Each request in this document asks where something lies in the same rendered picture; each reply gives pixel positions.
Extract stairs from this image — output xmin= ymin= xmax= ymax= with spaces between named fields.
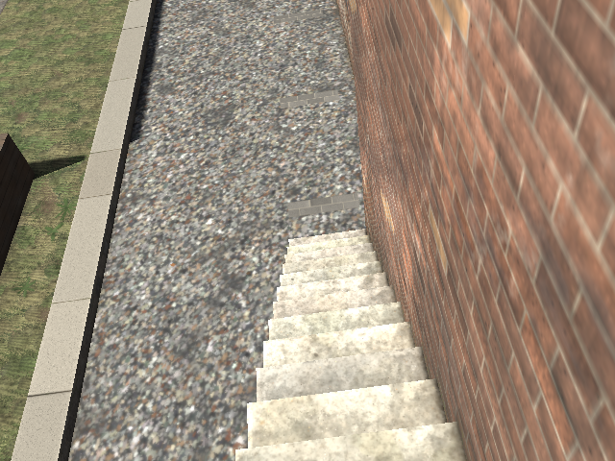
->
xmin=235 ymin=229 xmax=467 ymax=461

